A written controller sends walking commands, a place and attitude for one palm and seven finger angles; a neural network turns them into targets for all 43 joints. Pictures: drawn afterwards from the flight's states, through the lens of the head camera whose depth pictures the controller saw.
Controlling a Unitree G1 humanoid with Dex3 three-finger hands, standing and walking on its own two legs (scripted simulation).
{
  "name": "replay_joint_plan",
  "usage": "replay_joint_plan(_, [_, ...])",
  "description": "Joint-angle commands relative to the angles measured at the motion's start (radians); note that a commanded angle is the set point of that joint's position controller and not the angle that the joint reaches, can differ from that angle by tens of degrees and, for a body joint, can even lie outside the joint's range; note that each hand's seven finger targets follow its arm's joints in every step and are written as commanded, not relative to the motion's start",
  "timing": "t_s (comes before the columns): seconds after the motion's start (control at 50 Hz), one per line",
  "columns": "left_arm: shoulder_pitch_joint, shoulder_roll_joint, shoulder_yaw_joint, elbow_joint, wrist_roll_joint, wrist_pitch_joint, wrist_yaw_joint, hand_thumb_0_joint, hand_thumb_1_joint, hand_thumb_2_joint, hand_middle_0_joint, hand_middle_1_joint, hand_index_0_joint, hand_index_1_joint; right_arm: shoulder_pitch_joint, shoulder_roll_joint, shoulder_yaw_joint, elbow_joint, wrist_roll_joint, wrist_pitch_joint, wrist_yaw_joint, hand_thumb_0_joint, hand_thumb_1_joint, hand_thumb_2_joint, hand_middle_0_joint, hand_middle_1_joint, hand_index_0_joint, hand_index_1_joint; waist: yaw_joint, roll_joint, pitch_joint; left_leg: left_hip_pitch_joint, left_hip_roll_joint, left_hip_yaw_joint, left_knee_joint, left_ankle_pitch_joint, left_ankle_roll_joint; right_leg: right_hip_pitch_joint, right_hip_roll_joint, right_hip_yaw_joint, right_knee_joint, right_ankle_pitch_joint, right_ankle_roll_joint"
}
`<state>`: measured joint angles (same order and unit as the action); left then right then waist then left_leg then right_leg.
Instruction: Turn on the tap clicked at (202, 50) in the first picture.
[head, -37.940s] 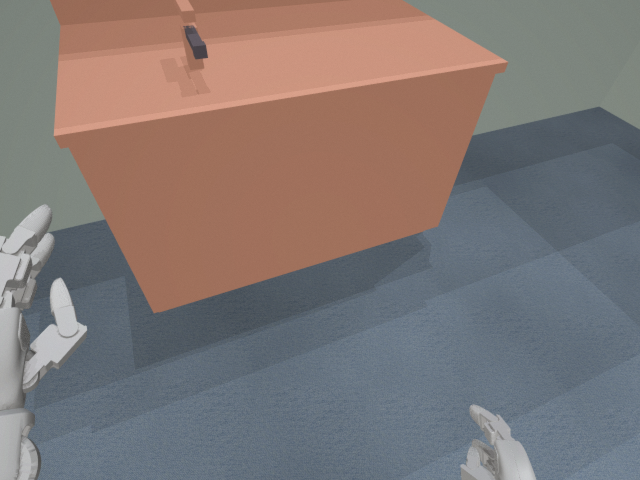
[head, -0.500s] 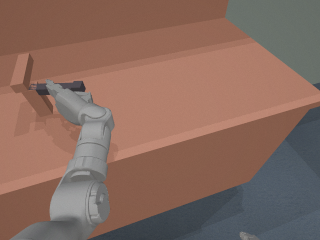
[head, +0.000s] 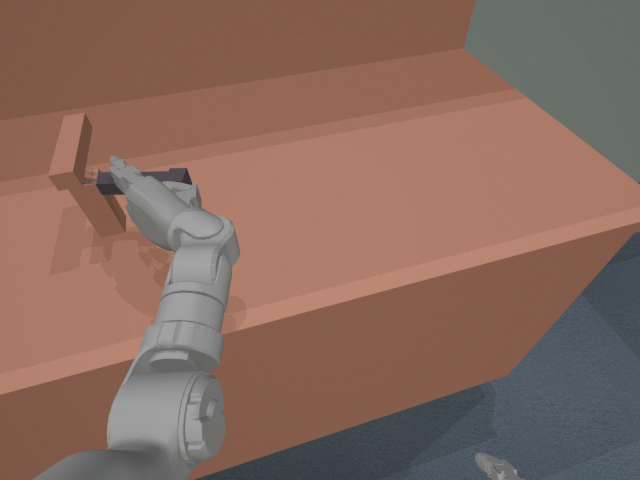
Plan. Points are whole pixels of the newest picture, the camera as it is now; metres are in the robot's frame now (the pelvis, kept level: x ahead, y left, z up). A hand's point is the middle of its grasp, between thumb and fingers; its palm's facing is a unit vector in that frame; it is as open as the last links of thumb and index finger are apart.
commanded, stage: lift the hand up off the lever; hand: left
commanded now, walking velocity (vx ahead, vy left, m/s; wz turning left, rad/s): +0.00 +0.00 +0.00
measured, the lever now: (178, 182) +0.47 +0.22 +0.13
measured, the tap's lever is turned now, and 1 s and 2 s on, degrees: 73 73 73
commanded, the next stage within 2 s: draw the hand back beside the body in 1.76 s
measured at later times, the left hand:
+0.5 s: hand (183, 183) +0.42 +0.18 +0.17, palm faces +0.79 -0.61 -0.09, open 7.8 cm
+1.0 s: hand (188, 176) +0.42 +0.17 +0.18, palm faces +0.78 -0.62 -0.08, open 7.8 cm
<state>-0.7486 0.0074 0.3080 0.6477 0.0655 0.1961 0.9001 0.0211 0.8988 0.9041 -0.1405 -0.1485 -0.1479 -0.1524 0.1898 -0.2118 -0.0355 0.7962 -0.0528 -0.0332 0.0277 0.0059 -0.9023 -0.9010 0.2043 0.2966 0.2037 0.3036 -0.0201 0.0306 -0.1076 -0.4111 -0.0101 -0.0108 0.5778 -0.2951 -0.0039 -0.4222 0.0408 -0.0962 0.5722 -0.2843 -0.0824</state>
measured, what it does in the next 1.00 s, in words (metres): stands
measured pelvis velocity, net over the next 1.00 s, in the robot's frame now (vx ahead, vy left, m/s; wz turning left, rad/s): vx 0.00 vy -0.01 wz -0.01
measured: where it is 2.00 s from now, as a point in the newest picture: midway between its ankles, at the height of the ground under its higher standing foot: outside the picture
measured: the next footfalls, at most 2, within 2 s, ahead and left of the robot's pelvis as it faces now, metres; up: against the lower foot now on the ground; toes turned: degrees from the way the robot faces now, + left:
none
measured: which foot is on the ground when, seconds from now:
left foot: down 0.00-1.00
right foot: down 0.00-1.00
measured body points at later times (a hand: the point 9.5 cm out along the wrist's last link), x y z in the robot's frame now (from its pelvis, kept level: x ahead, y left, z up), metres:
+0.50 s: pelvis +0.00 -0.01 +0.01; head +0.00 -0.03 +0.45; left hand +0.38 +0.21 +0.18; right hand +0.16 -0.24 -0.11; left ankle -0.01 +0.12 -0.73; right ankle +0.00 -0.06 -0.73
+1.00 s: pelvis +0.00 -0.01 +0.01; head -0.01 -0.04 +0.46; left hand +0.37 +0.20 +0.19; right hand +0.15 -0.24 -0.11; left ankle -0.01 +0.12 -0.73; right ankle +0.00 -0.06 -0.73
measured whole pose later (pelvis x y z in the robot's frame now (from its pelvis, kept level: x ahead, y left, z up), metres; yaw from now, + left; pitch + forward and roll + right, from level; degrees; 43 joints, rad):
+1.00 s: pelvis +0.00 -0.01 +0.01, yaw +0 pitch +3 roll +1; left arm -0.71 0.00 0.28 0.48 0.02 0.37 0.87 0.02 0.90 0.90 -0.15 -0.15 -0.15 -0.15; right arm 0.14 -0.21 -0.02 0.81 -0.02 -0.02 0.00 0.01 -0.90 -0.90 0.20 0.30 0.20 0.30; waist 0.01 0.05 -0.09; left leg -0.28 0.00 -0.01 0.47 -0.25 -0.02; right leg -0.30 0.05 -0.09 0.48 -0.24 -0.09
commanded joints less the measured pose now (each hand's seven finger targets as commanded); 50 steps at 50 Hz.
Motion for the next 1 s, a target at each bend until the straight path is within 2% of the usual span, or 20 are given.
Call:
replay_joint_plan(0.0, [-0.496,0.117,-0.058,-0.290,0.037,-0.046,0.007,0.000,0.900,0.900,-0.150,-0.150,-0.150,-0.150,-0.065,-0.111,-0.039,-0.125,-0.005,-0.033,-0.003,0.000,-0.900,-0.900,0.200,0.300,0.200,0.300,-0.003,-0.049,-0.359,0.146,0.011,0.016,-0.024,0.348,-0.004,0.211,-0.047,0.043,-0.061,0.329,0.056])
replay_joint_plan(0.04, [-0.439,0.148,-0.024,-0.299,0.040,-0.029,0.008,0.000,0.900,0.900,-0.150,-0.150,-0.150,-0.150,-0.074,-0.114,-0.041,-0.129,-0.005,-0.026,-0.004,0.000,-0.900,-0.900,0.200,0.300,0.200,0.300,0.023,-0.048,-0.367,0.148,0.011,0.016,-0.029,0.382,-0.008,0.240,-0.047,0.041,-0.055,0.369,0.052])
replay_joint_plan(0.1, [-0.432,0.133,-0.039,-0.323,0.040,-0.004,0.005,0.000,0.900,0.900,-0.150,-0.150,-0.150,-0.150,-0.088,-0.105,-0.034,-0.139,-0.002,-0.018,-0.004,0.000,-0.900,-0.900,0.200,0.300,0.200,0.300,0.018,-0.065,-0.348,0.138,0.011,0.028,-0.030,0.381,-0.004,0.256,-0.058,0.046,-0.062,0.407,0.061])
replay_joint_plan(0.14, [-0.422,0.174,-0.007,-0.347,0.041,0.003,0.003,0.000,0.900,0.900,-0.150,-0.150,-0.150,-0.150,-0.100,-0.109,-0.036,-0.140,-0.001,-0.014,-0.010,0.000,-0.900,-0.900,0.200,0.300,0.200,0.300,0.030,-0.070,-0.344,0.138,0.011,0.023,-0.038,0.375,-0.003,0.269,-0.056,0.047,-0.068,0.395,0.058])
replay_joint_plan(0.18, [-0.427,0.145,-0.037,-0.361,0.035,0.012,-0.002,0.000,0.900,0.900,-0.150,-0.150,-0.150,-0.150,-0.112,-0.104,-0.030,-0.145,0.003,-0.016,-0.011,0.000,-0.900,-0.900,0.200,0.300,0.200,0.300,0.020,-0.092,-0.329,0.135,0.010,0.028,-0.041,0.353,0.001,0.268,-0.062,0.053,-0.077,0.396,0.066])
replay_joint_plan(0.28, [-0.437,0.117,-0.077,-0.407,0.039,0.032,-0.011,0.000,0.900,0.900,-0.150,-0.150,-0.150,-0.150,-0.131,-0.098,-0.027,-0.141,0.004,-0.023,-0.013,0.000,-0.900,-0.900,0.200,0.300,0.200,0.300,0.020,-0.030,-0.329,0.171,0.009,0.030,-0.044,0.366,-0.003,0.259,-0.060,0.053,-0.083,0.380,0.059])
replay_joint_plan(0.32, [-0.450,0.094,-0.102,-0.382,0.038,0.048,-0.016,0.000,0.900,0.900,-0.150,-0.150,-0.150,-0.150,-0.137,-0.096,-0.023,-0.133,0.007,-0.024,-0.015,0.000,-0.900,-0.900,0.200,0.300,0.200,0.300,0.010,-0.038,-0.295,0.164,0.009,0.029,-0.051,0.336,-0.003,0.244,-0.062,0.053,-0.096,0.348,0.060])
replay_joint_plan(0.42, [-0.425,0.111,-0.080,-0.339,0.001,0.076,-0.030,0.000,0.900,0.900,-0.150,-0.150,-0.150,-0.150,-0.158,-0.098,-0.016,-0.131,0.021,-0.022,-0.030,0.000,-0.900,-0.900,0.200,0.300,0.200,0.300,0.014,-0.091,-0.264,0.140,-0.002,0.025,-0.080,0.259,0.004,0.267,-0.073,0.069,-0.136,0.297,0.073])
replay_joint_plan(0.44, [-0.416,0.147,-0.044,-0.328,-0.003,0.077,-0.031,0.000,0.900,0.900,-0.150,-0.150,-0.150,-0.150,-0.159,-0.102,-0.017,-0.128,0.022,-0.019,-0.036,0.000,-0.900,-0.900,0.200,0.300,0.200,0.300,0.023,-0.082,-0.261,0.144,-0.002,0.023,-0.088,0.257,0.005,0.271,-0.070,0.068,-0.142,0.281,0.070])
replay_joint_plan(0.48, [-0.414,0.120,-0.067,-0.311,-0.009,0.089,-0.034,0.000,0.900,0.900,-0.150,-0.150,-0.150,-0.150,-0.169,-0.099,-0.012,-0.132,0.026,-0.020,-0.037,0.000,-0.900,-0.900,0.200,0.300,0.200,0.300,0.018,-0.109,-0.244,0.136,-0.003,0.025,-0.093,0.237,0.008,0.268,-0.077,0.072,-0.153,0.270,0.077])
replay_joint_plan(0.54, [-0.440,0.156,-0.042,-0.321,0.002,0.088,-0.028,0.000,0.900,0.900,-0.150,-0.150,-0.150,-0.150,-0.174,-0.099,-0.013,-0.127,0.026,-0.020,-0.039,0.000,-0.900,-0.900,0.200,0.300,0.200,0.300,0.028,-0.090,-0.253,0.142,-0.002,0.021,-0.101,0.237,0.007,0.274,-0.073,0.074,-0.157,0.256,0.072])
replay_joint_plan(0.6, [-0.512,0.117,-0.087,-0.346,0.016,0.080,-0.021,0.000,0.900,0.900,-0.150,-0.150,-0.150,-0.150,-0.175,-0.093,-0.013,-0.124,0.021,-0.030,-0.032,0.000,-0.900,-0.900,0.200,0.300,0.200,0.300,0.016,-0.055,-0.264,0.162,0.001,0.024,-0.095,0.243,0.006,0.247,-0.070,0.071,-0.152,0.242,0.067])
replay_joint_plan(0.64, [-0.483,0.177,-0.033,-0.357,0.016,0.072,-0.017,0.000,0.900,0.900,-0.150,-0.150,-0.150,-0.150,-0.174,-0.097,-0.018,-0.124,0.021,-0.028,-0.035,0.000,-0.900,-0.900,0.200,0.300,0.200,0.300,0.033,-0.048,-0.289,0.159,0.001,0.021,-0.097,0.248,0.007,0.273,-0.066,0.074,-0.149,0.245,0.066])
replay_joint_plan(0.7, [-0.475,0.148,-0.054,-0.354,0.010,0.077,-0.017,0.000,0.900,0.900,-0.150,-0.150,-0.150,-0.150,-0.178,-0.094,-0.014,-0.131,0.020,-0.028,-0.034,0.000,-0.900,-0.900,0.200,0.300,0.200,0.300,0.027,-0.088,-0.302,0.148,-0.001,0.029,-0.095,0.251,0.009,0.295,-0.077,0.080,-0.147,0.291,0.078])
replay_joint_plan(0.74, [-0.463,0.171,-0.034,-0.340,0.010,0.087,-0.022,0.000,0.900,0.900,-0.150,-0.150,-0.150,-0.150,-0.179,-0.098,-0.016,-0.126,0.023,-0.024,-0.037,0.000,-0.900,-0.900,0.200,0.300,0.200,0.300,0.034,-0.068,-0.290,0.147,-0.001,0.026,-0.103,0.241,0.007,0.294,-0.072,0.078,-0.153,0.262,0.072])
replay_joint_plan(0.8, [-0.453,0.134,-0.063,-0.354,0.001,0.100,-0.022,0.000,0.900,0.900,-0.150,-0.150,-0.150,-0.150,-0.182,-0.096,-0.012,-0.135,0.024,-0.028,-0.035,0.000,-0.900,-0.900,0.200,0.300,0.200,0.300,0.028,-0.089,-0.286,0.157,0.000,0.034,-0.105,0.256,0.010,0.305,-0.079,0.081,-0.158,0.308,0.079])
replay_joint_plan(0.84, [-0.430,0.176,-0.025,-0.354,-0.005,0.104,-0.027,0.000,0.900,0.900,-0.150,-0.150,-0.150,-0.150,-0.183,-0.103,-0.015,-0.134,0.026,-0.024,-0.040,0.000,-0.900,-0.900,0.200,0.300,0.200,0.300,0.040,-0.085,-0.289,0.161,-0.001,0.031,-0.113,0.266,0.010,0.318,-0.075,0.079,-0.158,0.312,0.076])
replay_joint_plan(0.9, [-0.440,0.121,-0.075,-0.385,-0.007,0.111,-0.031,0.000,0.900,0.900,-0.150,-0.150,-0.150,-0.150,-0.185,-0.097,-0.014,-0.137,0.028,-0.030,-0.033,0.000,-0.900,-0.900,0.200,0.300,0.200,0.300,0.034,-0.092,-0.280,0.178,0.002,0.033,-0.116,0.279,0.008,0.312,-0.074,0.073,-0.159,0.322,0.075])
replay_joint_plan(0.94, [-0.425,0.164,-0.040,-0.400,-0.009,0.112,-0.032,0.000,0.900,0.900,-0.150,-0.150,-0.150,-0.150,-0.192,-0.102,-0.017,-0.135,0.030,-0.029,-0.035,0.000,-0.900,-0.900,0.200,0.300,0.200,0.300,0.045,-0.086,-0.277,0.186,0.003,0.029,-0.121,0.286,0.008,0.318,-0.070,0.071,-0.162,0.313,0.071])
replay_joint_plan(0.98, [-0.426,0.155,-0.052,-0.424,-0.011,0.115,-0.032,0.000,0.900,0.900,-0.150,-0.150,-0.150,-0.150,-0.198,-0.097,-0.014,-0.139,0.031,-0.029,-0.033,0.000,-0.900,-0.900,0.200,0.300,0.200,0.300,0.044,-0.080,-0.285,0.188,0.002,0.035,-0.120,0.286,0.008,0.326,-0.074,0.074,-0.163,0.317,0.073])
